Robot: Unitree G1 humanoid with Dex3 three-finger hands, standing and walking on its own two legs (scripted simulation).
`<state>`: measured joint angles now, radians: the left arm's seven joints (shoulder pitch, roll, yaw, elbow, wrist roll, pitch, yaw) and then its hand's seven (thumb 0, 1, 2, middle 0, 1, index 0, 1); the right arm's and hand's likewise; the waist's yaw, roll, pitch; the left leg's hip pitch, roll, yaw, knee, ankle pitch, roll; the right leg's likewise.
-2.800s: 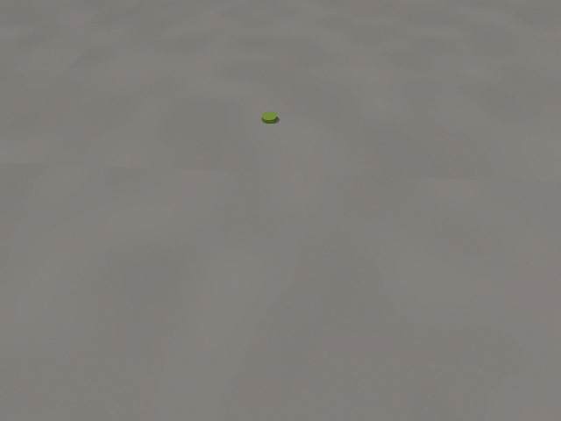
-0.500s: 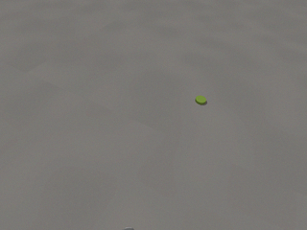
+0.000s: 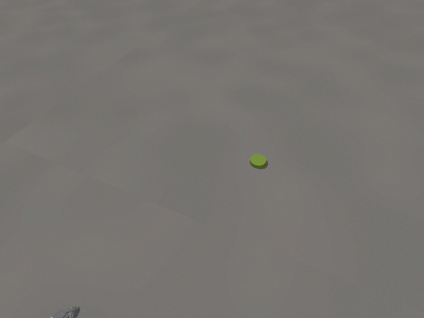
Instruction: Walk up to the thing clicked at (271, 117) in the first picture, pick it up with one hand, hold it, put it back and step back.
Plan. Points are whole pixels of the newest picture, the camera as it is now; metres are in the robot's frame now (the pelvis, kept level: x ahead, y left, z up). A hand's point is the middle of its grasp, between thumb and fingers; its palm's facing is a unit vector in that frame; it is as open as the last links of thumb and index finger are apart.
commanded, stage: walk up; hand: left
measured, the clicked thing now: (258, 161) +1.13 -0.22 -0.74
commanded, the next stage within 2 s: none
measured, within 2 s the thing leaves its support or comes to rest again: neither
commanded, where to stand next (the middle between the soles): +0.76 -0.50 m, yaw +8 degrees
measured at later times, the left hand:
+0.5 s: hand (155, 281) +0.25 +0.16 -0.15, palm faces -0.04 -0.96 -0.28, open 7.4 cm
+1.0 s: hand (219, 223) +0.39 +0.01 -0.14, palm faces +0.05 -0.94 -0.34, open 7.4 cm
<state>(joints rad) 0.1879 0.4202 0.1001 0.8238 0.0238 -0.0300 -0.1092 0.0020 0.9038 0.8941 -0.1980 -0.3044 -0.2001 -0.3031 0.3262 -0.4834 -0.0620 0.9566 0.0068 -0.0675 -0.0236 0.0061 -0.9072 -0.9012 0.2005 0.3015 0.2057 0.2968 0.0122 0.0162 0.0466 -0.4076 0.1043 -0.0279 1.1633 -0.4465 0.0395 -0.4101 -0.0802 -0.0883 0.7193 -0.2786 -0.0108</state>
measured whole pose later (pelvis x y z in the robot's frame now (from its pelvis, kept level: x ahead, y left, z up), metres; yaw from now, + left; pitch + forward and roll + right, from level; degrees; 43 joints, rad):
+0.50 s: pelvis +0.19 -0.11 +0.01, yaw +1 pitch -2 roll +2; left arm 0.29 0.45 0.09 0.84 0.04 0.03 -0.12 0.01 0.90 0.89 -0.20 -0.30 -0.20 -0.30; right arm 0.33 -0.43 -0.04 0.87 -0.01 -0.12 -0.02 0.00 -0.90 -0.90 0.20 0.30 0.21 0.30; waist 0.01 -0.12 0.07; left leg -0.31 0.07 0.12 0.63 -0.28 0.01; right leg -0.54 -0.11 0.04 1.03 -0.37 0.00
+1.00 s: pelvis +0.38 -0.27 +0.00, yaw +3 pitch -1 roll +0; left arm 0.33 0.44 0.07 0.81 0.03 0.01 -0.08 0.00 0.90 0.89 -0.20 -0.31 -0.20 -0.30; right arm 0.30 -0.41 -0.03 0.91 -0.01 -0.12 -0.01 0.00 -0.91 -0.90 0.20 0.30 0.21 0.30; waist 0.07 -0.04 0.06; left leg -0.44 0.02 0.12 0.65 -0.24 0.05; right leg -0.25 -0.01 -0.14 0.68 -0.42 -0.06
